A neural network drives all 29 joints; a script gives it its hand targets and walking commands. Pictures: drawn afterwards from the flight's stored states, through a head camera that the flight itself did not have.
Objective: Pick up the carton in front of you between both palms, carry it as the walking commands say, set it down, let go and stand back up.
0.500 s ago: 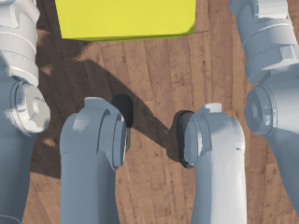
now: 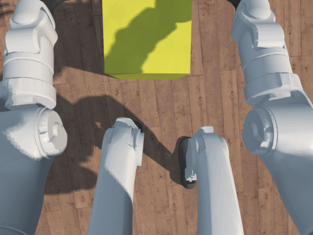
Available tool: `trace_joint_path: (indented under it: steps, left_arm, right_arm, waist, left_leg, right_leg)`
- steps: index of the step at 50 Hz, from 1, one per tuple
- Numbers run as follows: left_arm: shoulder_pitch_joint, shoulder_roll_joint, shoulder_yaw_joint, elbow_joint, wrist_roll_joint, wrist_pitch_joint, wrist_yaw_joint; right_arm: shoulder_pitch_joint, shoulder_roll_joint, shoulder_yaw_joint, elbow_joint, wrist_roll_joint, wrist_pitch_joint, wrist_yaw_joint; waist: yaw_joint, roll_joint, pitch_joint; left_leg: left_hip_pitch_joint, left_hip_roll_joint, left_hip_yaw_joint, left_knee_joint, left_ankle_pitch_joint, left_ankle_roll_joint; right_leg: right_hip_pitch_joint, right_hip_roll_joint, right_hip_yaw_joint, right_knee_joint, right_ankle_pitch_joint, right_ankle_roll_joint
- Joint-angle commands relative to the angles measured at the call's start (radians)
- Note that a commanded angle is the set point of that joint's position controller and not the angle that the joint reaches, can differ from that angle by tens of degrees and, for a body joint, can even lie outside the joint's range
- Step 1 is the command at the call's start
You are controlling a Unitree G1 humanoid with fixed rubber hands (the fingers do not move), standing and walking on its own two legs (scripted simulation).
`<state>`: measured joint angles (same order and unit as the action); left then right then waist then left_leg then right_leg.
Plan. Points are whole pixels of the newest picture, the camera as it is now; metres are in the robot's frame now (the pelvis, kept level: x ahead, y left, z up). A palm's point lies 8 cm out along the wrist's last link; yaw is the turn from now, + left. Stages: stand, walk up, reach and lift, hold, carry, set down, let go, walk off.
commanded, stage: set down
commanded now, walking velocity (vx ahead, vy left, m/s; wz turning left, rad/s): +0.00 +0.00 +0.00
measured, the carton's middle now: (147, 43) +0.53 +0.09 -0.33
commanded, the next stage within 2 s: let go in 0.56 s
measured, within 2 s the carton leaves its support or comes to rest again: neither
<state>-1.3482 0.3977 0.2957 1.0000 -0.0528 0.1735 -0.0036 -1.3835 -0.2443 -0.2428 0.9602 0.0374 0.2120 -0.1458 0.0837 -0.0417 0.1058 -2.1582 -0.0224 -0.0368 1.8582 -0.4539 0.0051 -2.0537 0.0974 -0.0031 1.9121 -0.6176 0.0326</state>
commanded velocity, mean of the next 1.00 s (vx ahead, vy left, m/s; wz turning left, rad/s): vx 0.00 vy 0.00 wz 0.00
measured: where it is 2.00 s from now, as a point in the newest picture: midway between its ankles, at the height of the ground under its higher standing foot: (159, 163)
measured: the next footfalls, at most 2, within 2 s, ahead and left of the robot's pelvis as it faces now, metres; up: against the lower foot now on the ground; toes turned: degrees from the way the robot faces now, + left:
none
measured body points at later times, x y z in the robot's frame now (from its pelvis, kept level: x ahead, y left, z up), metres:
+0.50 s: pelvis +0.02 +0.01 +0.14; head +0.34 +0.05 +0.45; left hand +0.53 +0.30 +0.04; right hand +0.59 -0.10 +0.04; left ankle +0.12 +0.11 -0.42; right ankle +0.09 -0.12 -0.42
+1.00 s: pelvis +0.07 +0.02 +0.26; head +0.32 +0.05 +0.63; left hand +0.43 +0.30 +0.14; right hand +0.48 -0.14 +0.14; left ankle +0.12 +0.11 -0.42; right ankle +0.08 -0.12 -0.42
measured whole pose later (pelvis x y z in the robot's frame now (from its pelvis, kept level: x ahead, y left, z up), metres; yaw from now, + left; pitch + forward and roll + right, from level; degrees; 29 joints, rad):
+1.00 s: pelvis +0.07 +0.02 +0.26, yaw +3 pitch +35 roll -2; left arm -0.52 0.26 0.23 0.64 0.05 0.09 -0.11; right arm -0.52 -0.12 -0.19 0.60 -0.09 0.11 -0.06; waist 0.05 -0.01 -0.05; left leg -1.18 -0.03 -0.03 0.81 -0.23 0.03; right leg -1.09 0.04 0.06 0.82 -0.34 0.03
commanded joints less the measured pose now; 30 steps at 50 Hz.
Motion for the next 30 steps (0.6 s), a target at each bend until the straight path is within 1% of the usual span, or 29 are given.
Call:
trace_joint_path:
  steps: [1,5,8,11,15,19,27,30]
  left_arm:
    - [-0.231,0.144,0.029,-0.131,0.013,-0.009,-0.002]
    - [-0.211,0.16,0.033,-0.191,0.005,0.009,-0.006]
    - [-0.189,0.16,0.029,-0.23,-0.004,0.023,-0.014]
    - [-0.162,0.151,0.025,-0.252,-0.009,0.031,-0.023]
    - [-0.125,0.13,0.026,-0.252,-0.003,0.03,-0.033]
    - [-0.09,0.109,0.035,-0.235,0.014,0.017,-0.039]
    - [-0.041,0.083,0.068,-0.207,0.057,-0.016,-0.048]
    - [-0.002,0.07,0.077,-0.197,0.084,-0.026,-0.057]
  right_arm:
    - [-0.236,-0.096,0.002,-0.141,0.0,-0.013,0.004]
    - [-0.228,-0.1,0.024,-0.215,0.014,0.002,0.002]
    - [-0.206,-0.103,0.028,-0.255,0.016,0.014,0.003]
    - [-0.172,-0.103,0.021,-0.272,0.011,0.021,0.008]
    - [-0.12,-0.095,0.003,-0.259,-0.002,0.018,0.018]
    - [-0.079,-0.083,-0.013,-0.235,-0.016,0.003,0.03]
    - [-0.032,-0.057,-0.028,-0.213,-0.042,-0.023,0.051]
    - [0.01,-0.039,-0.041,-0.209,-0.072,-0.029,0.056]
  waist:
    - [0.046,0.049,-1.117]
    - [0.054,0.028,-1.232]
    - [0.048,0.024,-1.285]
    - [0.038,0.032,-1.295]
    - [0.026,0.05,-1.257]
    - [0.021,0.057,-1.207]
    - [0.023,0.041,-1.131]
    - [0.014,0.033,-1.12]
  left_leg:
    - [0.873,-0.02,0.073,-0.178,0.318,-0.033]
    - [0.975,-0.029,0.079,-0.243,0.389,-0.031]
    - [1.052,-0.033,0.078,-0.292,0.449,-0.03]
    - [1.119,-0.034,0.071,-0.345,0.496,-0.031]
    - [1.186,-0.032,0.06,-0.421,0.531,-0.035]
    - [1.231,-0.03,0.052,-0.505,0.541,-0.036]
    - [1.298,-0.024,0.043,-0.676,0.541,-0.03]
    - [1.328,-0.022,0.042,-0.733,0.537,-0.027]
  right_leg:
    - [0.303,0.03,-0.083,-0.243,0.155,0.009]
    - [0.402,0.036,-0.086,-0.311,0.208,0.013]
    - [0.456,0.038,-0.084,-0.365,0.251,0.014]
    - [0.479,0.038,-0.081,-0.423,0.281,0.014]
    - [0.484,0.035,-0.074,-0.505,0.3,0.016]
    - [0.51,0.029,-0.063,-0.592,0.314,0.02]
    - [0.64,0.01,-0.041,-0.766,0.354,0.028]
    - [0.703,0.003,-0.036,-0.826,0.371,0.032]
